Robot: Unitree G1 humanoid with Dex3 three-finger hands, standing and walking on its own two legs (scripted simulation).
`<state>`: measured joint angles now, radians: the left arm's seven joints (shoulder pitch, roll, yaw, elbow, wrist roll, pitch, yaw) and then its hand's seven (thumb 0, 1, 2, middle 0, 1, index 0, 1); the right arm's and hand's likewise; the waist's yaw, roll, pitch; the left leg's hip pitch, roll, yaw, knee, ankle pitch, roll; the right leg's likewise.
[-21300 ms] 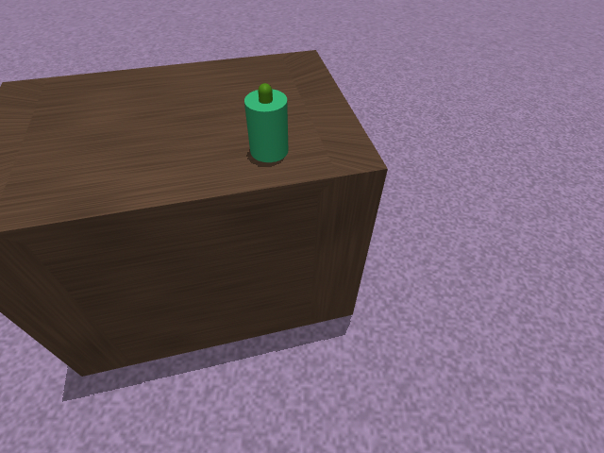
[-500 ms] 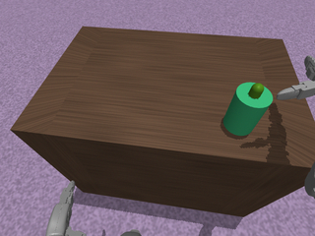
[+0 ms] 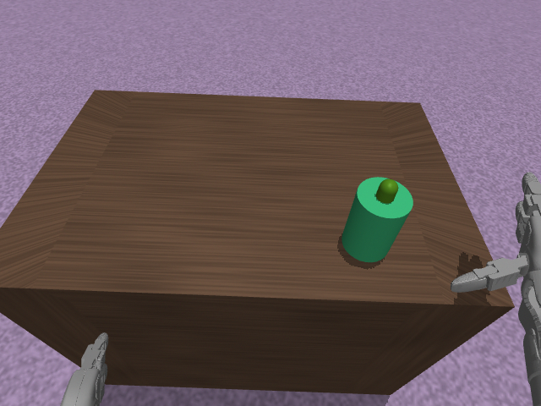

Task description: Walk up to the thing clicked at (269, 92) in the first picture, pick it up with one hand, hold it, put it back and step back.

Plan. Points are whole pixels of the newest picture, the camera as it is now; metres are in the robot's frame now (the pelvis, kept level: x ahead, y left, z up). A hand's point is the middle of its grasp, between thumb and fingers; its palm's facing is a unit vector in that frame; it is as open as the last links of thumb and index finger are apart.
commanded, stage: sink last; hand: right
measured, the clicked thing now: (376, 215) +0.43 -0.18 +0.02
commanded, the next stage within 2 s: home in 0.70 s
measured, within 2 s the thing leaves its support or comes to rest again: neither
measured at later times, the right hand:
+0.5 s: hand out of the picture +0.13 -0.25 +0.11, palm faces +0.43 +0.80 -0.43, open 17.5 cm
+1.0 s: hand out of the picture +0.13 -0.24 +0.07, palm faces +0.36 +0.86 -0.37, open 17.5 cm
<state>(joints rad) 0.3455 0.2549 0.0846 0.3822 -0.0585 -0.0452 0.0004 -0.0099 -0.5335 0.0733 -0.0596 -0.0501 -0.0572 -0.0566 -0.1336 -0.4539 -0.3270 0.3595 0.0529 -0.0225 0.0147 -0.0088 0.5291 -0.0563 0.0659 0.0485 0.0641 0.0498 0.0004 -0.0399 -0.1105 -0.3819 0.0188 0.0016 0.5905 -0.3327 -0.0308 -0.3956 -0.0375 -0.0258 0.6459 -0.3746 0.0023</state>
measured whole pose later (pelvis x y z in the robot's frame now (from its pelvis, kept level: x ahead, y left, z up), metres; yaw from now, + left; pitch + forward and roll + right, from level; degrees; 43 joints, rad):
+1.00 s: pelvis -0.04 +0.02 +0.01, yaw -2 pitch -2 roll +0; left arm 0.29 0.20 0.07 0.52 -0.02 -0.12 0.07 -0.01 -0.30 0.31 -0.11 -0.14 -0.11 -0.15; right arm 0.47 -0.28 -0.27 -0.04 0.04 -0.26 -0.03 -0.01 0.56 -0.05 0.06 0.05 0.06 0.05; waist -0.04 -0.02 0.04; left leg -0.22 0.03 0.04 0.52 -0.27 -0.01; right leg -0.21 -0.02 0.01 0.49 -0.25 0.03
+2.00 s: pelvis -0.02 +0.01 +0.01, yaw -1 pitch -1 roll +0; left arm 0.19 0.33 0.00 0.88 0.03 0.00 0.00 0.01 0.90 0.90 -0.20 -0.29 -0.21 -0.29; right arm 0.19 -0.33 0.01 0.86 -0.03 -0.04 -0.02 0.00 0.52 -0.06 0.07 0.05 0.07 0.05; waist 0.02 -0.02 0.00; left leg -0.19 0.03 0.02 0.51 -0.29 -0.02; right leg -0.19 -0.02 -0.01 0.51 -0.30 0.01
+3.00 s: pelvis -0.04 +0.01 +0.02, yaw -1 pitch -3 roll +0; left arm 0.12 0.35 -0.01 1.15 0.02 -0.01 -0.01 0.00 0.90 0.90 -0.20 -0.29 -0.21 -0.30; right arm 0.13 -0.36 0.03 1.11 -0.02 -0.02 0.00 0.00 0.55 -0.05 0.06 0.04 0.06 0.05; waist 0.01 0.00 0.03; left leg -0.12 0.04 0.01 0.34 -0.17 -0.03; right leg -0.10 -0.01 -0.03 0.33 -0.18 0.01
